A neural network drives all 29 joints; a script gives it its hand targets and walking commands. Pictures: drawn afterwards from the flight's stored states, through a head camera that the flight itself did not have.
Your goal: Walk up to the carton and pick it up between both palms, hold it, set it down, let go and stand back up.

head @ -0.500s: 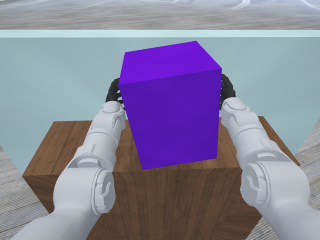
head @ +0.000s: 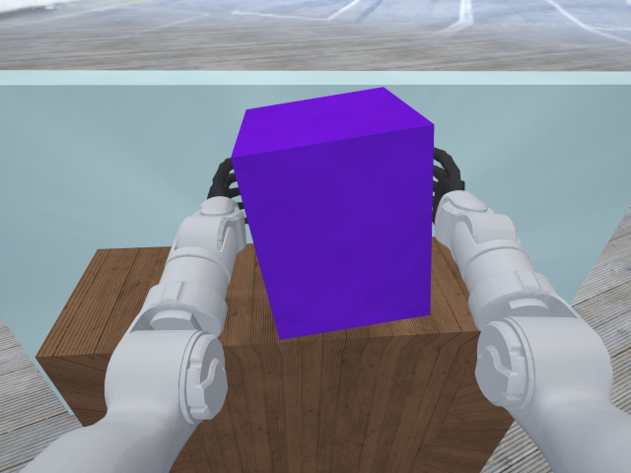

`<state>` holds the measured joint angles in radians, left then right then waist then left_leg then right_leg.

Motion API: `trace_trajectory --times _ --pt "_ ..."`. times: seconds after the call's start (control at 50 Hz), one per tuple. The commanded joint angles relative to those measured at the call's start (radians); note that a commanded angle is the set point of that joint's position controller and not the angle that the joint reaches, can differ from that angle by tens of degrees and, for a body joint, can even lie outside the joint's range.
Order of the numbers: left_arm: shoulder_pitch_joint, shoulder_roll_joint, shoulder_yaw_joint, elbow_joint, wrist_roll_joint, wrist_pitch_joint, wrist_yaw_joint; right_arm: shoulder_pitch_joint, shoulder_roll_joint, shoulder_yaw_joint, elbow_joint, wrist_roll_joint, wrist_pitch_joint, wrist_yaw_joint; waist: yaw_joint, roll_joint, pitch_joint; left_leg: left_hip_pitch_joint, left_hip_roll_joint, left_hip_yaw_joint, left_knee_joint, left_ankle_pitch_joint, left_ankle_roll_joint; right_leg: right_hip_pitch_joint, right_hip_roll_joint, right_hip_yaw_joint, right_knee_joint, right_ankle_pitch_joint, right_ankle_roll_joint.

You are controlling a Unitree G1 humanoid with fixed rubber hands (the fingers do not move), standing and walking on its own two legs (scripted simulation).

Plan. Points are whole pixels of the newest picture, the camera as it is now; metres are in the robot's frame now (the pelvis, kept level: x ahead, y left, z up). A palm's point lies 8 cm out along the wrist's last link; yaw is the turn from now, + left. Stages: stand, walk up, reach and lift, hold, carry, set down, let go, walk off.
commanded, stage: reach and lift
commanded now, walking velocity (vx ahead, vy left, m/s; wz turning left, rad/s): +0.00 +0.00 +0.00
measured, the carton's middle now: (333, 207) +0.43 +0.00 +0.19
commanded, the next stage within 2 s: hold in 0.96 s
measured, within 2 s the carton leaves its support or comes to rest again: neither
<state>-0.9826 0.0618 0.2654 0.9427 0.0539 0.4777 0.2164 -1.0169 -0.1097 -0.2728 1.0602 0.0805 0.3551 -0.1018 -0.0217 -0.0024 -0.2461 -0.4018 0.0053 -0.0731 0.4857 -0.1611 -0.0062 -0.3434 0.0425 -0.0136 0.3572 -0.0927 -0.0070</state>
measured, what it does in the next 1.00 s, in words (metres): stands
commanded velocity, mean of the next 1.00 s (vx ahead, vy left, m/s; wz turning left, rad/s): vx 0.00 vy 0.00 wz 0.00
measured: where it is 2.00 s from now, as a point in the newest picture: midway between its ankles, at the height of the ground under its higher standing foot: outside the picture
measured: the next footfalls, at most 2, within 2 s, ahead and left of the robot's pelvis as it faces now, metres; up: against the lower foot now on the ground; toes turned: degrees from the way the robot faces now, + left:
none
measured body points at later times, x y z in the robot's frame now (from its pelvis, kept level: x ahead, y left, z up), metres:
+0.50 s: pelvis +0.00 +0.00 +0.00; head -0.05 +0.02 +0.45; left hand +0.42 +0.15 +0.21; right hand +0.42 -0.15 +0.23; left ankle +0.05 +0.11 -0.74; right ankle +0.05 -0.12 -0.74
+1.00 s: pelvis +0.01 +0.00 +0.00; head -0.05 +0.01 +0.45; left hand +0.43 +0.15 +0.23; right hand +0.42 -0.15 +0.25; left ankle +0.05 +0.11 -0.74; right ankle +0.05 -0.12 -0.74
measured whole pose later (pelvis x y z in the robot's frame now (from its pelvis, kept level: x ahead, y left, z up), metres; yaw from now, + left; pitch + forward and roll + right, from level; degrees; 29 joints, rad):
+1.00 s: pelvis +0.01 +0.00 +0.00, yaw +0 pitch +5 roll -2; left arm -0.98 0.07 0.27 0.71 0.05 0.68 0.20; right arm -1.03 -0.15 -0.16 0.84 0.25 0.55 -0.18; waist -0.04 0.01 -0.25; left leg -0.40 0.01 -0.07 0.49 -0.17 -0.01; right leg -0.34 0.04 -0.01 0.36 -0.10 -0.01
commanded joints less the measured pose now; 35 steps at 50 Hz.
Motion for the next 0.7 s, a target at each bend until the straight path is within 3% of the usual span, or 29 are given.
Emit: trace_trajectory --times 0.0,0.68 --pt "-0.984 -0.743 -0.341 -0.417 -0.103 -0.051 -0.181 -0.989 0.731 0.351 -0.365 0.181 -0.048 0.099 -0.053 0.057 -0.513 0.282 -0.051 0.025 -0.143 0.040 -0.020 0.320 0.016 0.021 -0.058 0.018 0.020" --pt "-1.021 -0.728 -0.384 -0.543 -0.178 0.050 -0.185 -1.007 0.735 0.431 -0.490 0.295 0.072 0.060 -0.069 0.083 -0.552 0.282 -0.051 -0.001 -0.119 0.066 -0.024 0.301 0.030 0.019 -0.042 0.053 0.022"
